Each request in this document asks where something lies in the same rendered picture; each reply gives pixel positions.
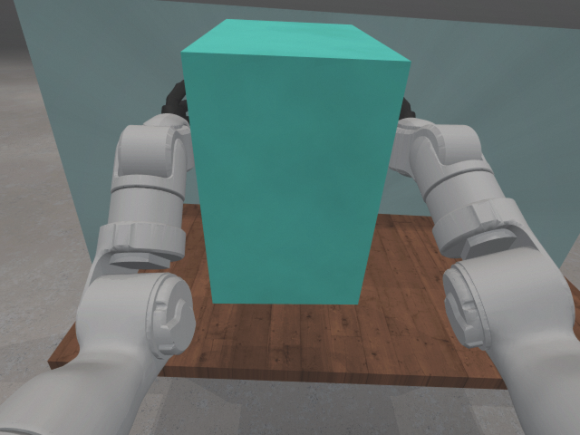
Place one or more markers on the robot right upper arm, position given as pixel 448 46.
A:
pixel 513 305

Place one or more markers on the robot left forearm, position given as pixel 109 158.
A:
pixel 147 193

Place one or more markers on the carton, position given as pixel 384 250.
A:
pixel 292 127

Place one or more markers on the left robot hand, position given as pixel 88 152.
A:
pixel 174 103

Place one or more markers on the robot right forearm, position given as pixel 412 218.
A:
pixel 471 215

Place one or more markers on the robot left upper arm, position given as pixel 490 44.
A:
pixel 128 327

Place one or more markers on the right robot hand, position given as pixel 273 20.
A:
pixel 406 110

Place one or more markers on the table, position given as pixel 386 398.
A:
pixel 398 333

